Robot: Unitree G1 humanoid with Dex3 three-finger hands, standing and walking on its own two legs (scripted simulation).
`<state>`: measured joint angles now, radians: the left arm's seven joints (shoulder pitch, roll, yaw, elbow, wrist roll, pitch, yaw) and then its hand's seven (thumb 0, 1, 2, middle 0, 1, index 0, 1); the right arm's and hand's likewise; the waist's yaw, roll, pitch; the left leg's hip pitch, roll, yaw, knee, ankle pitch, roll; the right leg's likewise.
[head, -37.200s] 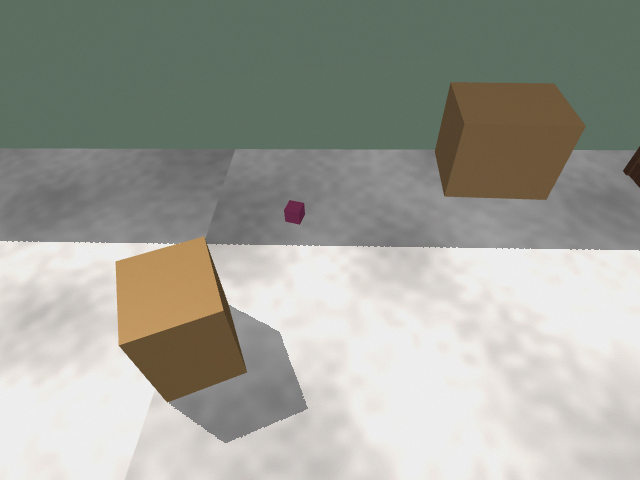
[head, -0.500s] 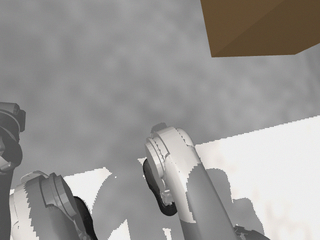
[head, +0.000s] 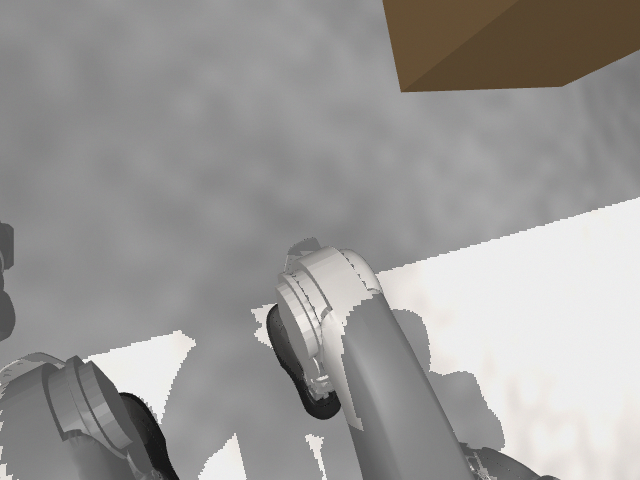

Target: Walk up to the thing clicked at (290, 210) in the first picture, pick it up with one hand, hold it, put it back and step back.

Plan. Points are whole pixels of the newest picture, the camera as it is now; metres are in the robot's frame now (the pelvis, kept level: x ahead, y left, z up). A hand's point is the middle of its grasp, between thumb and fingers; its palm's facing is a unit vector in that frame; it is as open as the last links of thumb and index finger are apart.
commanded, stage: rest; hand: left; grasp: from above
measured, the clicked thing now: out of the picture +0.44 +0.27 -0.28
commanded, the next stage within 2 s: open in 0.36 s
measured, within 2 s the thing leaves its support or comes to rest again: rests again in 0.26 s
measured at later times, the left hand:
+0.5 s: hand out of the picture +0.46 +0.26 -0.23, palm faces -0.04 -0.46 -0.89, open 6.6 cm
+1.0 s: hand out of the picture +0.45 +0.26 -0.24, palm faces -0.04 -0.48 -0.88, open 10.4 cm
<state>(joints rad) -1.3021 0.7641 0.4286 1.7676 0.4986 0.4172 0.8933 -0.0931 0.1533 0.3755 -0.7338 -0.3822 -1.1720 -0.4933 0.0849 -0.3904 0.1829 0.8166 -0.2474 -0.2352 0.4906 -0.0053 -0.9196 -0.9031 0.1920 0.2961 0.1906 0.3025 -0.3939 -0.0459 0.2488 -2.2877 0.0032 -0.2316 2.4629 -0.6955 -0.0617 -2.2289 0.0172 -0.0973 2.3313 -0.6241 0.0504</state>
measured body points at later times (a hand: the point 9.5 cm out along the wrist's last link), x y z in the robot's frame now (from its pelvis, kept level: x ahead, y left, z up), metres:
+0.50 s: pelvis +0.00 +0.01 -0.01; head +0.30 +0.06 +0.33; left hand +0.46 +0.28 -0.18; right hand +0.00 -0.26 -0.08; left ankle +0.07 +0.14 -0.29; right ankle +0.12 -0.12 -0.29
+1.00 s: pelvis +0.00 +0.01 -0.01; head +0.29 +0.07 +0.32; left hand +0.46 +0.28 -0.19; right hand -0.01 -0.25 -0.08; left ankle +0.07 +0.14 -0.29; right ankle +0.12 -0.12 -0.29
